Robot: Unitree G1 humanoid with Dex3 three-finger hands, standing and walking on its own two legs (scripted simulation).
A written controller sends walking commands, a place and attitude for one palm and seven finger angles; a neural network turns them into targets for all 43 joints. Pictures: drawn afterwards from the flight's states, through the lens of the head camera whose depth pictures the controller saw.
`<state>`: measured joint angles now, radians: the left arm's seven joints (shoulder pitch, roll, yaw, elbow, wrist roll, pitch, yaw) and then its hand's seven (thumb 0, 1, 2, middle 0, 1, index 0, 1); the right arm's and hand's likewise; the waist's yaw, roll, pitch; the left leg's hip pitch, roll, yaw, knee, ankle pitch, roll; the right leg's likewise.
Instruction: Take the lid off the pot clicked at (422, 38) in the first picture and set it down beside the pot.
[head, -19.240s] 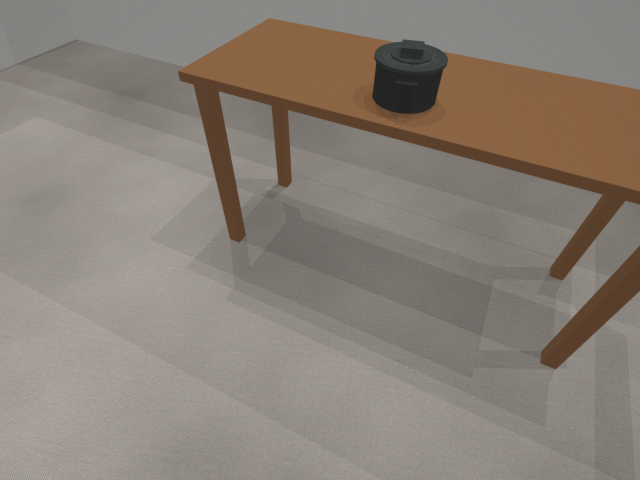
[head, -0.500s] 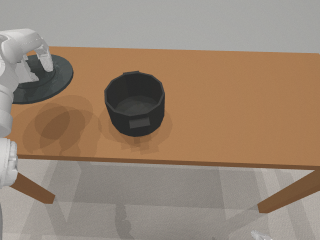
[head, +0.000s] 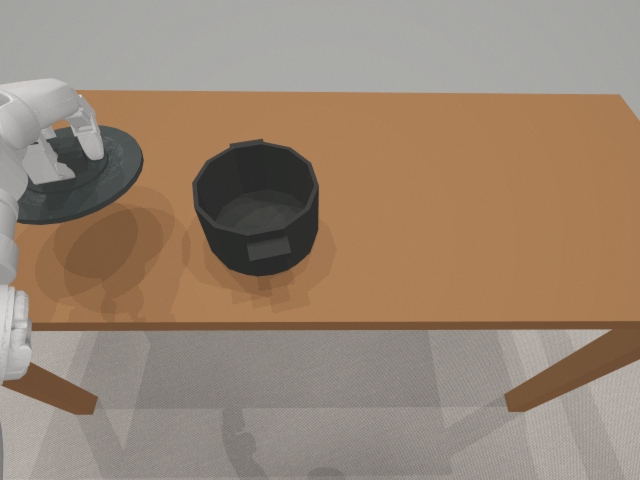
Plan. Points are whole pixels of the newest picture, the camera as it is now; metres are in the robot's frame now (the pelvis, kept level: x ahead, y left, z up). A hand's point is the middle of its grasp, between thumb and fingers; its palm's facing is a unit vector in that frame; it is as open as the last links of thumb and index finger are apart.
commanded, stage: lower the lid onto the table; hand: left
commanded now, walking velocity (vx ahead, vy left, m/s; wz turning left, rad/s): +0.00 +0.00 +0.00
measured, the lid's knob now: (58, 154) +0.49 +0.30 +0.13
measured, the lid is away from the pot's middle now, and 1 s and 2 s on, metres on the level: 0.24 0.24 0.24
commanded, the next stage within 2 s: open the fingers wide in 1.96 s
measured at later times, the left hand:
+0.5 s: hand (55, 190) +0.44 +0.30 +0.12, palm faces -0.47 -0.08 -0.88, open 7.0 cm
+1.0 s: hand (72, 199) +0.45 +0.29 +0.09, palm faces -0.48 -0.09 -0.87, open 6.9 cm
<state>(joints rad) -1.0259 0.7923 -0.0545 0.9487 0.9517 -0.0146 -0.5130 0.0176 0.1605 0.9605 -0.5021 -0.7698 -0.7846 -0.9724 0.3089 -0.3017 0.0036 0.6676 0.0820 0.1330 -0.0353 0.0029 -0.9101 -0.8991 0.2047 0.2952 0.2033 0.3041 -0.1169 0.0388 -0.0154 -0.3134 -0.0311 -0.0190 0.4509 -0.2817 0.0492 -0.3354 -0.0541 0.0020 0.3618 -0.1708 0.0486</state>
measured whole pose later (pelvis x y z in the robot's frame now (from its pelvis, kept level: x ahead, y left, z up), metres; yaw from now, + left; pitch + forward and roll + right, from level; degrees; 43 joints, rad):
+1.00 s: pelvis +0.00 +0.00 -0.01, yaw -1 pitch +11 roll -2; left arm -0.97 0.80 -0.02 1.08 0.97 -0.13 -0.44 0.02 0.17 0.96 -0.49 -0.77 -0.79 -0.97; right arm 0.33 -0.29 0.00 0.69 0.09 0.17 -0.06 0.00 -0.91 -0.90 0.21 0.30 0.20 0.30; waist -0.13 0.03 -0.04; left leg -0.41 -0.02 -0.01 0.54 -0.32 0.05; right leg -0.43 -0.04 0.02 0.43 -0.19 0.05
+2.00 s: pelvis -0.01 +0.00 -0.02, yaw -2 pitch +16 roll -2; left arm -1.01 0.82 -0.04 1.18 0.99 -0.16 -0.39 0.01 0.16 0.94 -0.49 -0.80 -0.82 -1.00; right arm 0.36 -0.29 0.02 0.69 0.09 0.17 -0.09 0.00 -0.91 -0.90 0.21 0.30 0.21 0.30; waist -0.16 0.02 -0.08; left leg -0.60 0.00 0.00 0.70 -0.38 0.05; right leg -0.62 -0.02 0.02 0.59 -0.24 0.05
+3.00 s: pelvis -0.01 +0.01 -0.03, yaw -2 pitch +17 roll -3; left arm -0.91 0.79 -0.01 1.07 1.00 -0.20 -0.34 0.00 0.09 0.57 -0.34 -0.94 -0.37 -0.95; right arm 0.35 -0.26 0.01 0.66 0.08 0.23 -0.08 0.00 -0.91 -0.90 0.21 0.30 0.20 0.30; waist -0.14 0.03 -0.09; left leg -0.63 -0.01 0.01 0.73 -0.39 0.06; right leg -0.64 -0.03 0.03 0.59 -0.24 0.03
